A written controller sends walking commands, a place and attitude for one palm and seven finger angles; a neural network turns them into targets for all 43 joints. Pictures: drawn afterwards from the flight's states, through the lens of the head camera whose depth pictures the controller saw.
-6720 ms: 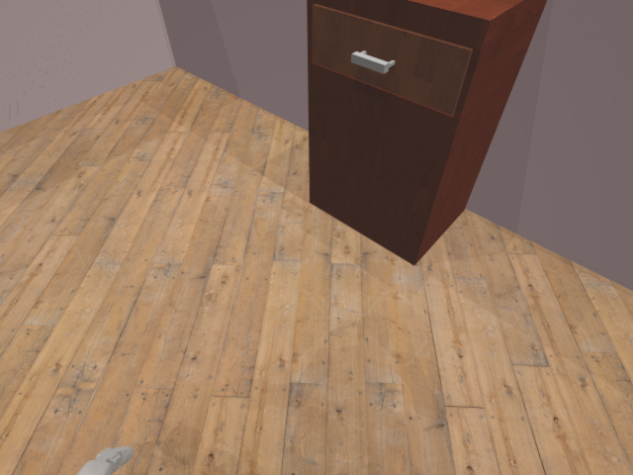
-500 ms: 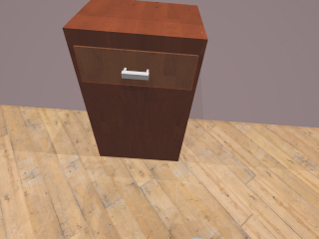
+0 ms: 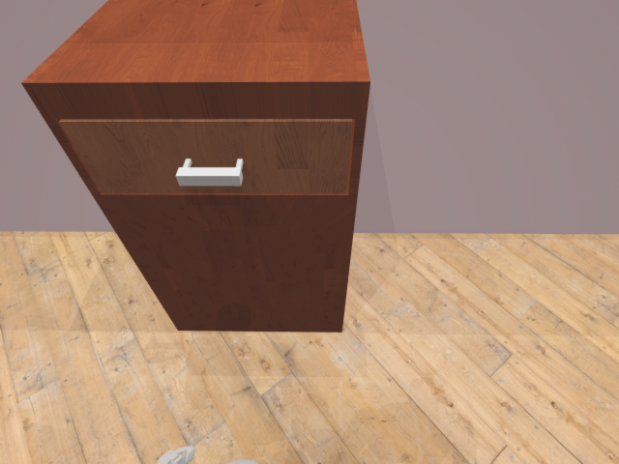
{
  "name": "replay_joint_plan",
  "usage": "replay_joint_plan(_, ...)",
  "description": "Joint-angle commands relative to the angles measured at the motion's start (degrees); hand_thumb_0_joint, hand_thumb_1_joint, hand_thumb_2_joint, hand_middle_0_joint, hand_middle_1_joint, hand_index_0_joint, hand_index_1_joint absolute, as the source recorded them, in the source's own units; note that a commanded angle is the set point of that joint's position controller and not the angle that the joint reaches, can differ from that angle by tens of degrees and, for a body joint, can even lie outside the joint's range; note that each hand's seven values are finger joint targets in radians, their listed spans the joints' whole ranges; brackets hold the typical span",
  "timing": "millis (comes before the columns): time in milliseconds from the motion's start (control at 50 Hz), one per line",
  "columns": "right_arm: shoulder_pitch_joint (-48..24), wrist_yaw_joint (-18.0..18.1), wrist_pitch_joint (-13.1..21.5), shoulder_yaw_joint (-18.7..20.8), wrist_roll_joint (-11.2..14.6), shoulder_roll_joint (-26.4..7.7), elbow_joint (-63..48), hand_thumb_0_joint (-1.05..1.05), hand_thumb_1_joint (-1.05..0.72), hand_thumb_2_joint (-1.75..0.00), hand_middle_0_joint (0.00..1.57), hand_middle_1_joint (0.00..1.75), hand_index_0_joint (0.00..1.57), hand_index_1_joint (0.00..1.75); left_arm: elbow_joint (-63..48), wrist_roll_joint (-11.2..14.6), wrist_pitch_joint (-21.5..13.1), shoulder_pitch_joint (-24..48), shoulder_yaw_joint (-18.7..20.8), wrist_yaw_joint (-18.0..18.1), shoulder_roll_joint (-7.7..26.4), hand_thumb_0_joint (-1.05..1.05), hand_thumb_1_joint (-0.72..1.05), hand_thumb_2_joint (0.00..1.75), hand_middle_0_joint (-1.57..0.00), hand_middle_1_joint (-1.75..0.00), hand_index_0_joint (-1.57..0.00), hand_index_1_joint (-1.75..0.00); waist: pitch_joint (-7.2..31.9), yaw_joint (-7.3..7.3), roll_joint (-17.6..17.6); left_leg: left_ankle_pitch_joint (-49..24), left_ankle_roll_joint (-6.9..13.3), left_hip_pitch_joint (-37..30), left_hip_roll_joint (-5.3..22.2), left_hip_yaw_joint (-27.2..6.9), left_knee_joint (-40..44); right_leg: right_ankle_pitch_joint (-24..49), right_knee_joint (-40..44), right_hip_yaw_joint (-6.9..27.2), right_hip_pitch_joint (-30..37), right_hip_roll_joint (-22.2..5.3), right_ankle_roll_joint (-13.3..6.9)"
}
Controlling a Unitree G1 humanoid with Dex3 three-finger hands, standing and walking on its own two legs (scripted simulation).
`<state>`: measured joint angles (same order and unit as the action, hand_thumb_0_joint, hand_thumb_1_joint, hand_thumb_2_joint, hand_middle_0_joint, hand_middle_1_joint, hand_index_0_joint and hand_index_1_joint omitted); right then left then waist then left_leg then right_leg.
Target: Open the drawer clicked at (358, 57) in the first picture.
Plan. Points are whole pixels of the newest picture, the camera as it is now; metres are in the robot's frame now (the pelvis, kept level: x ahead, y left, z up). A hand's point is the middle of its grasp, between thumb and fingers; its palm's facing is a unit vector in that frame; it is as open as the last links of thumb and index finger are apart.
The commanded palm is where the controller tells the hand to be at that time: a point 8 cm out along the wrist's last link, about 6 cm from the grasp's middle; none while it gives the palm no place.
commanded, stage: take the last steps up to it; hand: left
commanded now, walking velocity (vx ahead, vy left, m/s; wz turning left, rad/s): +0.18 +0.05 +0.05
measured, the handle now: (212, 169) +0.63 +0.21 +0.00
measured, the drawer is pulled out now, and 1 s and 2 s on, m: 0.00 0.00 0.00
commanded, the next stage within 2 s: come to a stop and stand still in 0.14 s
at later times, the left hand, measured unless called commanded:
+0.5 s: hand out of the picture +0.06 +0.21 -0.18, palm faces +0.06 -0.99 -0.14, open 7.4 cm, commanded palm none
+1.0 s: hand out of the picture +0.12 +0.15 -0.16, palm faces +0.03 -0.97 -0.23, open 7.2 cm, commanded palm none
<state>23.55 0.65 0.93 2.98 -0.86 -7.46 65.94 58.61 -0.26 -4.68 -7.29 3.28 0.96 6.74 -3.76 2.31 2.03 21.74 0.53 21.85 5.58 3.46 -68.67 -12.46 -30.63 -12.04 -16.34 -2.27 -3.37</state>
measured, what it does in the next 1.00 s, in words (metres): steps on the spot: left foot, then right foot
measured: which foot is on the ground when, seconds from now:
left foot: up 0.00-0.30, down 0.32-0.76, up 0.78-1.00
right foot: down 0.00-0.34, up 0.36-0.74, down 0.76-1.00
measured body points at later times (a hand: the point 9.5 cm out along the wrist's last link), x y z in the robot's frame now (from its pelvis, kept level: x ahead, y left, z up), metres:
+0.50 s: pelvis +0.10 +0.05 +0.01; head +0.13 +0.07 +0.46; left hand +0.05 +0.26 -0.16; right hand +0.21 -0.16 -0.13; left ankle +0.13 +0.14 -0.73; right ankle +0.07 -0.09 -0.70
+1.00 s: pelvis +0.07 -0.03 +0.01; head +0.07 -0.05 +0.46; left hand +0.11 +0.20 -0.14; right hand +0.06 -0.26 -0.16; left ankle +0.04 +0.10 -0.72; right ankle +0.09 -0.12 -0.73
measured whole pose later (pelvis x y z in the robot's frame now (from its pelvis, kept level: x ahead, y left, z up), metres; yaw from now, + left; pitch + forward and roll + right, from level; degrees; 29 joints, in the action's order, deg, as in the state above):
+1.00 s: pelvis +0.07 -0.03 +0.01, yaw +0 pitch +0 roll -1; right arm 16.5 0.8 -2.1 2.4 -0.9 -9.7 63.2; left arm 60.8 -1.2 0.6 -12.1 1.5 1.7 8.5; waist -0.7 1.2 2.7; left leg 19.7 -0.8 14.6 3.8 2.2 -36.1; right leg -12.8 -26.9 -6.9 -14.0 0.8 -3.2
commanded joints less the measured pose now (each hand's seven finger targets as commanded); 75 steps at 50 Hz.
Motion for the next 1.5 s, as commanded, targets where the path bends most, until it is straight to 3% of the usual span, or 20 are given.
replay_joint_plan(0,3.9,-0.3,-0.5,0.1,-0.7,0.2,-2.5,0.00,-0.90,-0.90,0.20,0.30,0.20,0.30,1.7,-1.1,0.0,-8.4,-0.2,0.4,4.8,0.00,0.90,0.90,-0.20,-0.30,-0.20,-0.30,-0.6,-0.25,-6.3,-5.9,-1.7,5.1,3.3,-1.3,4.5,6.7,20.7,11.4,-1.4,-15.4,-3.7)
replay_joint_plan(200,-10.1,-1.7,0.6,-0.1,-0.5,-3.5,-8.9,0.00,-0.90,-0.90,0.20,0.30,0.20,0.30,2.8,-1.3,0.5,-11.8,0.5,-0.1,10.2,0.00,0.90,0.90,-0.20,-0.30,-0.20,-0.30,0.6,-3.52,-9.3,-6.7,-2.1,2.5,0.9,2.2,30.6,7.4,17.6,10.6,7.5,-15.4,-5.3)
replay_joint_plan(260,-7.2,-1.0,1.4,-0.7,-0.4,-4.4,-7.2,0.00,-0.90,-0.90,0.20,0.30,0.20,0.30,3.7,-0.8,1.7,-11.4,-0.2,0.3,8.4,0.00,0.90,0.90,-0.20,-0.30,-0.20,-0.30,2.5,-1.82,-5.1,-17.4,-2.3,-10.5,-0.6,2.3,42.9,12.2,8.5,7.1,5.0,-10.9,-1.6)
replay_joint_plan(300,-3.9,0.4,2.0,-0.4,-0.4,-9.8,-6.0,0.00,-0.90,-0.90,0.20,0.30,0.20,0.30,3.9,-0.1,2.5,-15.0,-1.6,0.7,4.3,0.00,0.90,0.90,-0.20,-0.30,-0.20,-0.30,8.7,-2.19,8.0,-48.6,2.4,-22.1,11.2,-7.9,43.8,-0.7,0.4,4.4,-0.2,-4.4,4.0)
replay_joint_plan(320,-5.2,0.8,1.2,-0.3,-0.2,-10.8,-5.9,0.00,-0.90,-0.90,0.20,0.30,0.20,0.30,4.7,-0.1,3.1,-16.1,-2.0,1.1,3.7,0.00,0.90,0.90,-0.20,-0.30,-0.20,-0.30,8.0,-2.64,8.2,-51.3,5.3,-19.6,14.5,-8.6,45.3,-10.9,-1.1,4.8,1.5,-3.3,4.7)
replay_joint_plan(420,-7.8,2.9,-0.2,0.2,0.3,-10.8,-5.3,0.00,-0.90,-0.90,0.20,0.30,0.20,0.30,4.7,-0.7,5.6,-14.7,-1.2,1.3,6.7,0.00,0.90,0.90,-0.20,-0.30,-0.20,-0.30,5.0,-1.41,8.4,-65.8,8.9,-20.8,15.8,-8.3,47.2,-17.4,-15.9,9.6,-5.0,-3.0,5.1)
replay_joint_plan(540,-10.4,2.7,-1.2,2.2,-0.2,-11.7,-7.6,0.00,-0.90,-0.90,0.20,0.30,0.20,0.30,1.2,-1.1,7.0,-12.1,0.6,0.7,5.5,0.00,0.90,0.90,-0.20,-0.30,-0.20,-0.30,9.1,-1.37,3.0,-45.5,10.3,-17.7,15.6,-6.0,48.0,-15.1,-26.1,11.6,-8.3,-1.6,5.4)
replay_joint_plan(660,-15.1,1.2,-1.8,2.2,-0.7,-11.0,-8.5,0.00,-0.90,-0.90,0.20,0.30,0.20,0.30,0.7,-1.1,6.5,-13.4,0.2,0.4,4.6,0.00,0.90,0.90,-0.20,-0.30,-0.20,-0.30,5.1,-3.39,8.6,-12.1,6.5,-5.6,12.0,-5.5,50.8,-8.9,-7.1,8.2,2.6,-1.1,4.5)
replay_joint_plan(700,-14.0,0.7,-2.2,2.0,-0.2,-9.4,-8.3,0.00,-0.90,-0.90,0.20,0.30,0.20,0.30,1.7,-1.5,5.8,-15.9,0.3,0.6,6.5,0.00,0.90,0.90,-0.20,-0.30,-0.20,-0.30,3.6,-4.45,1.6,-2.5,2.5,0.1,6.9,-2.4,45.7,-0.4,5.5,8.3,9.4,-1.4,4.8)
replay_joint_plan(740,-13.3,0.0,-2.9,0.5,0.3,-3.8,-9.9,0.00,-0.90,-0.90,0.20,0.30,0.20,0.30,-0.5,-1.7,5.0,-10.6,0.4,0.9,13.3,0.00,0.90,0.90,-0.20,-0.30,-0.20,-0.30,-0.8,-2.80,-18.0,5.9,-2.0,1.8,-1.6,2.4,32.5,-10.9,20.3,26.3,-1.1,-16.1,-1.3)
replay_joint_plan(800,-12.9,-0.3,-4.0,0.8,-0.1,-5.3,-8.6,0.00,-0.90,-0.90,0.20,0.30,0.20,0.30,-2.0,-1.4,5.0,-4.6,0.4,1.2,12.4,0.00,0.90,0.90,-0.20,-0.30,-0.20,-0.30,-4.4,-2.52,-16.6,4.0,-0.9,-1.5,-1.1,-1.8,23.0,-23.1,23.7,24.7,-10.8,-14.2,-3.1)
replay_joint_plan(880,-6.5,0.0,-2.8,0.0,0.0,-4.1,-5.2,0.00,-0.90,-0.90,0.20,0.30,0.20,0.30,-1.3,-0.9,4.4,-4.4,-0.1,1.1,9.8,0.00,0.90,0.90,-0.20,-0.30,-0.20,-0.30,-0.4,-1.18,-9.0,-0.5,-1.1,-3.3,-1.6,-1.3,25.2,-5.6,17.6,16.6,-2.1,-10.0,-3.4)
replay_joint_plan(940,-6.0,0.7,-2.1,-0.6,0.0,-3.6,-4.5,0.00,-0.90,-0.90,0.20,0.30,0.20,0.30,0.5,-0.6,4.1,-7.4,-0.2,1.1,9.3,0.00,0.90,0.90,-0.20,-0.30,-0.20,-0.30,2.1,-2.45,-7.1,-1.8,-1.6,-5.9,-1.6,-1.2,36.1,0.9,14.7,17.7,3.6,-10.3,-4.1)
replay_joint_plan(1000,-3.1,1.2,-0.5,-1.4,0.0,-4.4,-2.4,0.00,-0.90,-0.90,0.20,0.30,0.20,0.30,1.7,0.3,3.9,-8.1,-0.9,1.0,7.2,0.00,0.90,0.90,-0.20,-0.30,-0.20,-0.30,3.9,-2.45,0.9,-16.4,-0.2,-12.7,1.8,-6.5,47.6,4.3,10.4,14.8,3.2,-5.7,0.0)
replay_joint_plan(1080,-4.7,1.7,-0.1,-1.6,0.0,-5.0,-1.4,0.00,-0.90,-0.90,0.20,0.30,0.20,0.30,3.5,0.3,4.1,-8.2,-1.1,1.0,6.9,0.00,0.90,0.90,-0.20,-0.30,-0.20,-0.30,4.0,-3.54,4.5,-15.5,0.1,-9.1,2.9,-6.0,49.7,7.9,9.7,12.4,9.4,-4.1,1.8)
replay_joint_plan(1240,-2.0,1.6,-1.1,-1.8,-0.1,-3.4,-0.6,0.00,-0.90,-0.90,0.20,0.30,0.20,0.30,5.3,-0.1,4.1,-9.6,-1.6,1.1,6.3,0.00,0.90,0.90,-0.20,-0.30,-0.20,-0.30,-2.4,-2.41,-3.6,-5.9,-0.3,-8.9,0.3,-3.3,51.0,-5.1,16.1,15.2,4.1,-4.5,1.9)
replay_joint_plan(1260,-3.3,0.7,-0.7,-0.7,-0.8,-11.2,-7.3,0.00,-0.90,-0.90,0.20,0.30,0.20,0.30,-0.9,-1.5,2.8,-10.5,-2.1,1.4,15.6,0.00,0.90,0.90,-0.20,-0.30,-0.20,-0.30,-7.0,-0.72,-7.6,-11.8,-0.3,-7.7,-2.6,-5.3,46.5,1.6,11.4,15.7,2.2,-2.5,1.1)
replay_joint_plan(1300,-2.7,1.7,0.7,-0.2,-1.0,-8.9,-8.1,0.00,-0.90,-0.90,0.20,0.30,0.20,0.30,0.1,-1.0,2.2,-10.8,-0.5,1.5,12.3,0.00,0.90,0.90,-0.20,-0.30,-0.20,-0.30,7.7,-0.94,-1.5,-9.1,0.7,-8.9,-1.9,-3.7,41.4,-0.1,11.1,18.4,7.3,-7.2,-1.1)
replay_joint_plan(1380,-0.5,1.3,-0.3,-0.6,-0.7,-7.4,-9.1,0.00,-0.90,-0.90,0.20,0.30,0.20,0.30,-2.1,-1.2,2.9,-10.5,-0.7,1.6,11.1,0.00,0.90,0.90,-0.20,-0.30,-0.20,-0.30,3.7,-0.66,-11.8,-5.2,1.3,-7.1,-3.4,-2.1,36.2,-11.3,16.4,19.6,1.8,-9.0,-1.5)
replay_joint_plan(1480,0.1,1.1,0.1,-1.2,-0.5,-7.4,-9.2,0.00,-0.90,-0.90,0.20,0.30,0.20,0.30,-3.1,-0.9,3.5,-11.0,-1.1,1.4,10.1,0.00,0.90,0.90,-0.20,-0.30,-0.20,-0.30,-2.9,-0.95,-1.4,-7.2,1.7,-6.0,-1.2,-4.9,43.4,-8.9,11.7,14.9,-2.5,-5.1,-0.5)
